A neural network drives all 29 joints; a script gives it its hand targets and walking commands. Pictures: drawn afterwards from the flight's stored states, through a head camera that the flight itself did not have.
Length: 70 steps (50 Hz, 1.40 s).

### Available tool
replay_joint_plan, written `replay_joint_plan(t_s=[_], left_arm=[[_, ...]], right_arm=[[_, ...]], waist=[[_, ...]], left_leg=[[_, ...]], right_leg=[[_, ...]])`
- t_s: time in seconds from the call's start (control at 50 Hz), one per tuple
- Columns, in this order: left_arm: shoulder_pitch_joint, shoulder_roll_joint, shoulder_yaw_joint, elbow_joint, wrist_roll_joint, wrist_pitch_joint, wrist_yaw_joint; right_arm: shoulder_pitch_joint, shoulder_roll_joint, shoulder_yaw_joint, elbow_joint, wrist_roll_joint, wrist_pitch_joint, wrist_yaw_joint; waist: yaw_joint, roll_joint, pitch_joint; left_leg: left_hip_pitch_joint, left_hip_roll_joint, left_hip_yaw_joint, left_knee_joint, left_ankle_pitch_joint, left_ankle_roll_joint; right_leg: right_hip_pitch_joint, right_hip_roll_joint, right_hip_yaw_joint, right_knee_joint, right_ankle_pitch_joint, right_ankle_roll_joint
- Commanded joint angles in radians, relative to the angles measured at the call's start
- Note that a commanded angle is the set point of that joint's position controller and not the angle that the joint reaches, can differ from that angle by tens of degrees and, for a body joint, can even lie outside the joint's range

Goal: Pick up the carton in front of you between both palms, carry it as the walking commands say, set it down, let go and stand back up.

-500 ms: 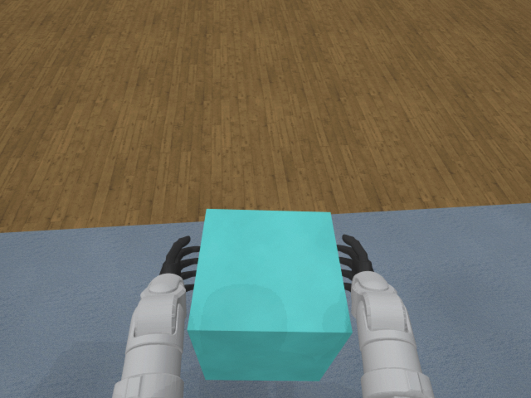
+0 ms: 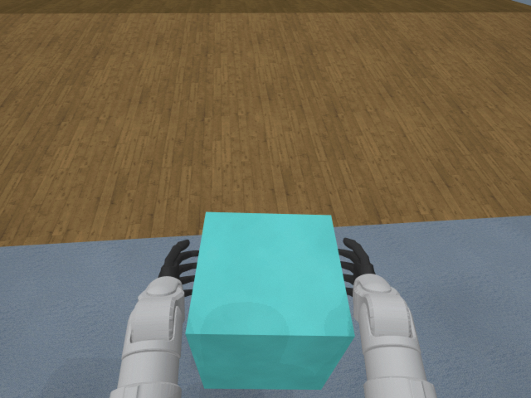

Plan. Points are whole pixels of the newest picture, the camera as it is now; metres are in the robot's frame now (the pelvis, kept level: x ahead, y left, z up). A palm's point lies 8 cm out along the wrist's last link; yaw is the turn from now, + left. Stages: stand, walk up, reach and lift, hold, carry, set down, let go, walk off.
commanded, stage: hold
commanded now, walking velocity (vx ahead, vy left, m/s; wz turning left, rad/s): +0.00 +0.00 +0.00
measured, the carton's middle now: (265, 304) +0.29 +0.00 -0.03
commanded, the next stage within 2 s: carry in 0.54 s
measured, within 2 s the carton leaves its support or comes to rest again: neither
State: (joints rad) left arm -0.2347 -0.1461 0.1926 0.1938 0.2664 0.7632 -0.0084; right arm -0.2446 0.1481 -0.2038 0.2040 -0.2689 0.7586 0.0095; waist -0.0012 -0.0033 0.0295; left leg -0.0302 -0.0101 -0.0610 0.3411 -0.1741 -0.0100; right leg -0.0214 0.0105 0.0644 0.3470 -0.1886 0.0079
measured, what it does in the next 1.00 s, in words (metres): walks ahead: left foot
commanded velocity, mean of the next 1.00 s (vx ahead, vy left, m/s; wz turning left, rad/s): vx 0.25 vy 0.00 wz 0.00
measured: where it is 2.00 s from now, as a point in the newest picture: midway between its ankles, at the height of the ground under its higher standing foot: (272, 305)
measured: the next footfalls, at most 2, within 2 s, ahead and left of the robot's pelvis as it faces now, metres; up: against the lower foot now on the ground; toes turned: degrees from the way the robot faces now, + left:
left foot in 0.98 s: +0.20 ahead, +0.09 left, +0.00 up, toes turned +9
right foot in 1.34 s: +0.49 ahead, -0.14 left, +0.00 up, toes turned -14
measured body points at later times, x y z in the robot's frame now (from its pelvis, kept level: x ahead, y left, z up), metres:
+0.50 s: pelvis -0.01 +0.00 +0.00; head -0.05 +0.00 +0.45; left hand +0.30 +0.15 +0.04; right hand +0.30 -0.15 +0.04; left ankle +0.02 +0.13 -0.75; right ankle +0.01 -0.13 -0.75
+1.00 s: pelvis +0.13 -0.01 -0.01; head +0.11 -0.01 +0.44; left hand +0.41 +0.15 +0.07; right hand +0.42 -0.15 +0.07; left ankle +0.16 +0.08 -0.75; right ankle +0.01 -0.13 -0.74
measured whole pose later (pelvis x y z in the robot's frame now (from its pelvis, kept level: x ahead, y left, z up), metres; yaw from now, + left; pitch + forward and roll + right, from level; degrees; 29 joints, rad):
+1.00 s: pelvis +0.13 -0.01 -0.01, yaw -1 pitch +5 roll +2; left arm -0.16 -0.13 0.12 -0.29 0.11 1.15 0.10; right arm -0.21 0.13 -0.13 -0.22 -0.10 1.13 -0.07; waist 0.01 -0.04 -0.16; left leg -0.36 0.00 0.20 0.45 -0.19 0.03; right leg -0.17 -0.07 -0.03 0.54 -0.43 0.01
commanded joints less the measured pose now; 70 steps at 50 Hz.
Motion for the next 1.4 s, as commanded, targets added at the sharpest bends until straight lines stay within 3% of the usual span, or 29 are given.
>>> replay_joint_plan(t_s=[0.0,0.24,0.5,0.52,0.56,0.58,0.64,0.7,0.72,0.74,0.76,0.78,0.8,0.84,0.9,0.94,0.96,0.98,1.0,1.02,1.06,1.08,1.14,1.24,1.3,1.32,1.34,1.36,1.38], left_arm=[[-0.474,-0.88,-0.495,-0.042,-0.231,-0.029,-0.22],[-0.56,-0.915,-0.493,0.003,-0.231,-0.04,-0.226],[-0.513,-0.913,-0.5,-0.02,-0.234,-0.035,-0.22],[-0.546,-0.917,-0.521,-0.023,-0.247,-0.026,-0.221],[-0.558,-0.916,-0.544,-0.051,-0.275,-0.021,-0.217],[-0.584,-0.918,-0.562,-0.075,-0.289,-0.018,-0.215],[-0.587,-0.917,-0.634,-0.151,-0.342,0.016,-0.201],[-0.584,-0.894,-0.704,-0.218,-0.405,0.086,-0.194],[-0.59,-0.884,-0.719,-0.239,-0.423,0.115,-0.189],[-0.572,-0.861,-0.725,-0.253,-0.434,0.147,-0.181],[-0.544,-0.829,-0.722,-0.26,-0.439,0.18,-0.172],[-0.511,-0.814,-0.718,-0.27,-0.443,0.21,-0.161],[-0.508,-0.806,-0.725,-0.316,-0.452,0.236,-0.151],[-0.517,-0.815,-0.75,-0.415,-0.485,0.284,-0.136],[-0.471,-0.839,-0.789,-0.516,-0.53,0.345,-0.133],[-0.409,-0.854,-0.801,-0.544,-0.548,0.381,-0.141],[-0.397,-0.85,-0.802,-0.556,-0.555,0.396,-0.146],[-0.398,-0.841,-0.803,-0.579,-0.562,0.416,-0.153],[-0.422,-0.841,-0.81,-0.596,-0.58,0.434,-0.161],[-0.431,-0.85,-0.813,-0.589,-0.586,0.441,-0.168],[-0.472,-0.855,-0.808,-0.599,-0.609,0.451,-0.173],[-0.475,-0.859,-0.805,-0.601,-0.614,0.454,-0.172],[-0.437,-0.858,-0.791,-0.586,-0.594,0.461,-0.155],[-0.377,-0.842,-0.762,-0.555,-0.537,0.473,-0.13],[-0.372,-0.841,-0.753,-0.548,-0.529,0.475,-0.131],[-0.363,-0.839,-0.749,-0.54,-0.527,0.475,-0.132],[-0.348,-0.827,-0.74,-0.534,-0.517,0.475,-0.133],[-0.355,-0.828,-0.732,-0.517,-0.51,0.469,-0.135],[-0.354,-0.859,-0.739,-0.52,-0.521,0.466,-0.136]], right_arm=[[-0.459,0.882,0.501,-0.03,0.23,-0.025,0.223],[-0.544,0.902,0.495,0.014,0.226,-0.037,0.233],[-0.503,0.895,0.503,-0.014,0.233,-0.034,0.232],[-0.552,0.896,0.526,-0.03,0.25,-0.028,0.23],[-0.543,0.909,0.549,-0.045,0.272,-0.018,0.224],[-0.561,0.907,0.567,-0.068,0.285,-0.013,0.22],[-0.534,0.901,0.626,-0.143,0.322,0.023,0.197],[-0.526,0.867,0.688,-0.237,0.36,0.099,0.171],[-0.538,0.85,0.709,-0.267,0.379,0.131,0.166],[-0.542,0.833,0.729,-0.292,0.401,0.164,0.162],[-0.542,0.828,0.743,-0.303,0.426,0.199,0.16],[-0.559,0.828,0.766,-0.326,0.458,0.231,0.16],[-0.573,0.84,0.787,-0.345,0.495,0.257,0.162],[-0.546,0.864,0.813,-0.384,0.552,0.297,0.16],[-0.458,0.876,0.817,-0.452,0.569,0.347,0.15],[-0.392,0.87,0.801,-0.49,0.555,0.378,0.142],[-0.361,0.859,0.793,-0.502,0.546,0.393,0.139],[-0.316,0.837,0.78,-0.513,0.523,0.405,0.134],[-0.299,0.825,0.768,-0.507,0.491,0.411,0.128],[-0.312,0.858,0.78,-0.539,0.497,0.423,0.125],[-0.401,0.872,0.791,-0.599,0.529,0.437,0.123],[-0.431,0.871,0.801,-0.618,0.543,0.444,0.124],[-0.433,0.859,0.812,-0.623,0.578,0.463,0.133],[-0.392,0.833,0.809,-0.584,0.594,0.482,0.154],[-0.403,0.825,0.812,-0.586,0.587,0.486,0.16],[-0.4,0.814,0.809,-0.586,0.584,0.487,0.161],[-0.415,0.805,0.809,-0.593,0.584,0.491,0.162],[-0.44,0.823,0.816,-0.611,0.59,0.497,0.161],[-0.437,0.833,0.815,-0.595,0.587,0.495,0.163]], waist=[[0.002,0.001,-0.154],[-0.002,0.005,-0.193],[0.0,0.005,-0.215],[-0.001,0.037,-0.258],[0.001,0.033,-0.25],[-0.003,0.041,-0.223],[-0.009,0.12,-0.282],[-0.004,0.13,-0.321],[0.0,0.078,-0.299],[0.011,-0.062,-0.277],[0.023,-0.237,-0.261],[0.028,-0.275,-0.21],[0.032,-0.215,-0.206],[0.032,-0.129,-0.283],[0.028,-0.171,-0.345],[0.009,-0.111,-0.381],[-0.006,-0.051,-0.424],[-0.026,0.158,-0.452],[-0.028,0.314,-0.402],[-0.027,0.21,-0.372],[-0.026,0.051,-0.352],[-0.025,0.034,-0.338],[-0.021,0.101,-0.315],[-0.021,0.167,-0.269],[0.001,0.126,-0.304],[0.015,0.087,-0.366],[0.038,-0.069,-0.418],[0.036,-0.3,-0.446],[0.029,-0.25,-0.433]], left_leg=[[0.03,-0.081,-0.003,-0.041,0.058,0.01],[0.03,-0.077,-0.004,-0.028,0.015,0.007],[0.057,-0.079,-0.007,-0.03,0.112,0.002],[-0.073,0.102,0.009,0.048,-0.006,0.018],[-0.158,0.103,-0.037,-0.008,-0.461,0.027],[-0.187,0.114,-0.06,-0.029,-0.579,0.038],[-0.137,0.19,-0.163,-0.075,-0.43,0.087],[-0.209,0.19,-0.133,-0.034,-0.475,0.108],[-0.29,0.15,-0.06,0.028,-0.464,0.08],[-0.404,0.09,0.041,0.194,-0.402,0.036],[-0.578,0.029,0.143,0.411,-0.329,0.001],[-0.718,0.031,0.162,0.426,-0.362,0.001],[-0.748,0.054,0.134,0.428,-0.373,0.012],[-0.668,0.042,0.159,0.347,-0.292,0.016],[-0.468,-0.009,0.242,0.183,-0.163,0.004],[-0.129,-0.019,0.284,0.027,-0.012,0.008],[0.107,0.051,0.214,0.018,-0.032,0.03],[0.262,0.275,-0.134,-0.096,-0.276,0.11],[0.334,0.453,-0.448,-0.127,-0.225,0.237],[0.299,0.485,-0.451,-0.104,-0.137,0.28],[0.214,0.432,-0.298,-0.114,-0.053,0.234],[0.163,0.404,-0.213,-0.146,-0.078,0.202],[0.098,0.312,-0.016,-0.168,0.012,0.161],[0.017,0.257,0.145,-0.122,0.165,0.113],[-0.093,0.213,0.256,0.093,0.29,0.063],[-0.186,0.177,0.293,0.266,0.291,0.035],[-0.355,0.124,0.291,0.527,0.081,-0.007],[-0.643,0.002,0.231,0.806,-0.296,-0.037],[-0.717,0.054,0.107,0.936,-0.308,0.0]], right_leg=[[-0.031,0.075,0.005,-0.057,0.063,-0.008],[-0.038,0.075,-0.001,-0.039,0.02,-0.013],[-0.01,0.08,0.0,-0.041,0.111,-0.008],[-0.108,-0.104,-0.014,0.043,0.004,-0.009],[-0.213,-0.078,0.01,0.025,-0.415,-0.014],[-0.272,-0.067,0.003,0.04,-0.505,-0.011],[-0.297,-0.008,-0.12,0.231,-0.209,0.005],[-0.227,-0.012,-0.141,0.112,-0.252,-0.008],[-0.167,-0.045,-0.094,0.055,-0.283,-0.019],[-0.102,-0.153,0.073,-0.038,-0.373,-0.058],[0.01,-0.287,0.302,-0.134,-0.401,-0.121],[0.074,-0.367,0.421,-0.148,-0.254,-0.188],[0.098,-0.375,0.409,-0.134,-0.111,-0.219],[0.122,-0.327,0.252,-0.092,0.038,-0.187],[0.059,-0.247,0.06,-0.043,0.087,-0.136],[-0.141,-0.194,-0.062,0.082,0.048,-0.096],[-0.307,-0.174,-0.109,0.202,0.038,-0.066],[-0.519,-0.11,-0.192,0.462,-0.112,-0.012],[-0.767,-0.024,-0.194,0.618,-0.309,-0.003],[-0.828,-0.084,-0.106,0.732,-0.347,-0.024],[-0.834,-0.134,-0.089,0.753,-0.282,-0.033],[-0.798,-0.144,-0.095,0.677,-0.238,-0.027],[-0.684,-0.111,-0.165,0.472,-0.107,0.003],[-0.49,-0.054,-0.275,0.208,0.069,-0.008],[-0.182,-0.005,-0.354,0.133,0.078,-0.032],[0.015,-0.017,-0.333,0.143,0.012,-0.038],[0.162,-0.227,0.0,0.027,-0.207,-0.086],[0.313,-0.467,0.44,-0.115,-0.281,-0.226],[0.277,-0.483,0.473,-0.138,-0.164,-0.256]])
